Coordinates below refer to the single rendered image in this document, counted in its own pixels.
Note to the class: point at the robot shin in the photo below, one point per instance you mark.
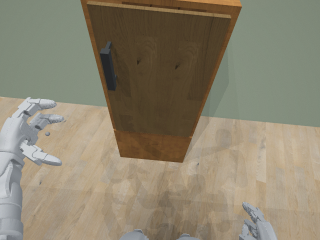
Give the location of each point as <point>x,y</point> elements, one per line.
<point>184,235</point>
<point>138,230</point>

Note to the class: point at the robot left shin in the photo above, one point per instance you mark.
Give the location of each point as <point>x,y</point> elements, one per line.
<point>138,230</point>

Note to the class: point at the left robot hand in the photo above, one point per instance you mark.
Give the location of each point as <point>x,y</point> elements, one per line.
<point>16,129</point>

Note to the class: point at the handle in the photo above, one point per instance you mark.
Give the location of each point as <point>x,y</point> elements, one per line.
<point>108,68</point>

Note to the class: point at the cupboard door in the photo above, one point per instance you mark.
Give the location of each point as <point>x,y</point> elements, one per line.
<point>163,59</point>

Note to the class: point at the robot right shin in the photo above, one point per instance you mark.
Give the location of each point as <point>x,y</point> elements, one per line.
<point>184,235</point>

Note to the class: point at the right robot hand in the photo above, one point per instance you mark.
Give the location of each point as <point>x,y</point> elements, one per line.
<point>259,228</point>

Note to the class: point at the left robot forearm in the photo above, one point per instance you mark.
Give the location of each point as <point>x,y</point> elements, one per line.
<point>11,196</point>

